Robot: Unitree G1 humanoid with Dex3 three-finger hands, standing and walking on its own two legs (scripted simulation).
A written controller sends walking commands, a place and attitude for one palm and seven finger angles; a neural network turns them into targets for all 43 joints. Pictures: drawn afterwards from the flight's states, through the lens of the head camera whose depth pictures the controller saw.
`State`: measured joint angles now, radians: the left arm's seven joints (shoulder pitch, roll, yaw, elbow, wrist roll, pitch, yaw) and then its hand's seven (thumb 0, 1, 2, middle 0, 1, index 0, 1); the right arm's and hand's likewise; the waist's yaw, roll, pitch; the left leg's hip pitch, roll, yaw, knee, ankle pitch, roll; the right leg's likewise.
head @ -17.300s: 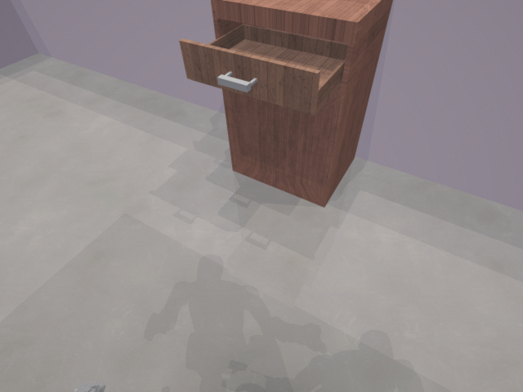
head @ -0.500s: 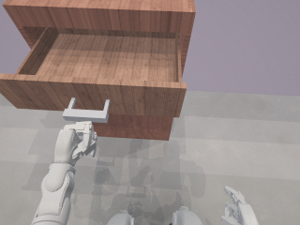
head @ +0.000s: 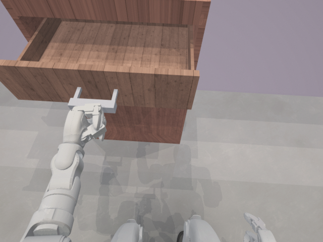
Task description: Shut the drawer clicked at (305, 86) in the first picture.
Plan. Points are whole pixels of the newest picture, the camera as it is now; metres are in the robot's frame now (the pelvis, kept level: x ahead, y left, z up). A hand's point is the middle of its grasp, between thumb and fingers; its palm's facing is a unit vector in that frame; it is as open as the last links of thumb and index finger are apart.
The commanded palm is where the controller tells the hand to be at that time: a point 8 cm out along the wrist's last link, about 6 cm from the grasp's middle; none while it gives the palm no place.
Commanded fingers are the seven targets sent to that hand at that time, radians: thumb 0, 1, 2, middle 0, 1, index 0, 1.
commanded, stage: push the drawer shut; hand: left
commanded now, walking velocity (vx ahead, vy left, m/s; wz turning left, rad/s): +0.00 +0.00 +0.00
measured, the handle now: (95, 98) +0.46 +0.19 +0.05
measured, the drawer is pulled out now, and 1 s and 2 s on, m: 0.20 0.08 0.00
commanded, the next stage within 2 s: pull the fist back off the drawer in 2.00 s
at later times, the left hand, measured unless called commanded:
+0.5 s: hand (108, 105) +0.44 +0.15 +0.05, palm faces -0.05 -1.00 -0.05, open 3.0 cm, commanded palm +0.43 +0.20 +0.05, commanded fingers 0.00 0.90 0.90 -1.40 -1.60 -1.40 -1.60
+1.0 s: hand (111, 86) +0.50 +0.15 +0.05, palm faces -0.05 -1.00 -0.05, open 3.0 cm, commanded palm +0.50 +0.20 +0.05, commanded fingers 0.00 0.90 0.90 -1.40 -1.60 -1.40 -1.60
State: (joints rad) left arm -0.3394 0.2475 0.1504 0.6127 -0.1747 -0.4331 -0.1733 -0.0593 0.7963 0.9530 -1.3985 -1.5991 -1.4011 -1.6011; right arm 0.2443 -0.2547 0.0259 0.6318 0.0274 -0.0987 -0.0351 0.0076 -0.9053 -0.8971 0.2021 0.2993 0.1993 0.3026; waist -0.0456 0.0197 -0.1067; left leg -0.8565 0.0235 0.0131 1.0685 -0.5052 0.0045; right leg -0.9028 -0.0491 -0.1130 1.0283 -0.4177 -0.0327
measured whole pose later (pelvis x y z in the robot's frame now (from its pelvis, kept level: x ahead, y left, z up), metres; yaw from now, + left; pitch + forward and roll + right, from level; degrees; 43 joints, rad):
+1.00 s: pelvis -0.01 +0.01 -0.01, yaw -2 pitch +23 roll -2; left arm -0.88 0.42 0.33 1.17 -0.07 -0.49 -0.17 -0.01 0.77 0.93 -1.40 -1.60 -1.40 -1.60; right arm 0.35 -0.27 0.04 0.64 -0.02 0.01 0.01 0.00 -0.91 -0.90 0.20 0.30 0.20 0.30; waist -0.17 0.02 -0.11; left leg -1.01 0.04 0.03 1.12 -0.51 0.02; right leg -1.06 -0.03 -0.10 1.05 -0.39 -0.02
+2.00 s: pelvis -0.02 +0.02 -0.03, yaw -3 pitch +31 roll -6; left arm -1.30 0.70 0.35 1.40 0.04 -0.35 -0.18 -0.01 0.54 0.90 -1.40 -1.60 -1.40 -1.60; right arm 0.43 -0.27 0.10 0.64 -0.06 0.02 0.02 0.00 -0.91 -0.90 0.20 0.30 0.20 0.30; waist -0.30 0.04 -0.09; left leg -1.25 0.05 -0.03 1.23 -0.51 0.03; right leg -1.24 -0.02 -0.14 1.08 -0.37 -0.02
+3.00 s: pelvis +0.03 +0.02 +0.00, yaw -5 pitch +27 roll -3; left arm -0.89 0.49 0.43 1.06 -0.05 -0.41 -0.17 0.03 0.86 0.89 -1.40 -1.60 -1.40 -1.60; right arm 0.41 -0.26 0.04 0.57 -0.04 0.10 0.05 0.00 -0.91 -0.90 0.20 0.30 0.20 0.30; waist -0.21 0.04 -0.11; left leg -1.00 0.07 0.04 1.08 -0.55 0.03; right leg -1.05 0.01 -0.07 0.98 -0.40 -0.01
